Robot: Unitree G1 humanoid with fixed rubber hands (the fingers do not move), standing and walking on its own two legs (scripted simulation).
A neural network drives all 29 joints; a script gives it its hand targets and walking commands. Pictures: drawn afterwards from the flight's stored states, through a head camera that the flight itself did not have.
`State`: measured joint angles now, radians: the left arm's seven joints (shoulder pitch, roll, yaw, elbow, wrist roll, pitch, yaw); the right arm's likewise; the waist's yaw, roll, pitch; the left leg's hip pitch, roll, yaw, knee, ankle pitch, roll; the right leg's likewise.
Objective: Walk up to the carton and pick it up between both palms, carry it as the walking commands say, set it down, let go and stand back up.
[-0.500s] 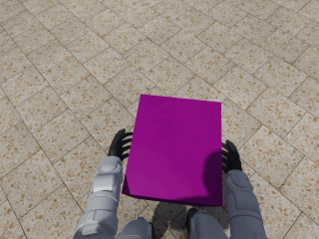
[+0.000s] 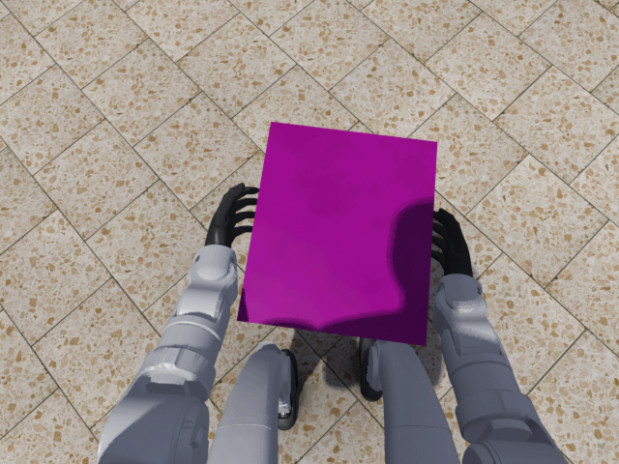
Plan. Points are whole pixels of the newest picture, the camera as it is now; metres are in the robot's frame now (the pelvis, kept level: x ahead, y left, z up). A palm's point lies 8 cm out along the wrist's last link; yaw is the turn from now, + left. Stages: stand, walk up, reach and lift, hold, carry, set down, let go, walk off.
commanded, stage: set down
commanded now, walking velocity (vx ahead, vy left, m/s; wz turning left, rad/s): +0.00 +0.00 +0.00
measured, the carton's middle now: (335, 246) +0.38 -0.01 -0.18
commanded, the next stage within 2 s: none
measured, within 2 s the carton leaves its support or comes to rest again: neither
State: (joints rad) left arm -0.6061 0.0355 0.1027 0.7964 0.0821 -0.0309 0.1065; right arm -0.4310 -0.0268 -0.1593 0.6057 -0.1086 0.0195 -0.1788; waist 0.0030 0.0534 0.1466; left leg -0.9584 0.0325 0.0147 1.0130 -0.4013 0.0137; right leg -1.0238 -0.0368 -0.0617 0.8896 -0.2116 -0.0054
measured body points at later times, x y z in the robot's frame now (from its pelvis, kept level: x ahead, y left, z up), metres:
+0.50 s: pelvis -0.01 -0.01 -0.05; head +0.29 -0.02 +0.28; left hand +0.43 +0.13 -0.20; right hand +0.38 -0.18 -0.22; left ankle +0.04 +0.12 -0.67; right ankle +0.11 -0.12 -0.67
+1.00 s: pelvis -0.06 +0.00 -0.13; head +0.30 -0.02 +0.12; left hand +0.46 +0.14 -0.30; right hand +0.42 -0.18 -0.33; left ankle +0.04 +0.12 -0.67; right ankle +0.11 -0.12 -0.67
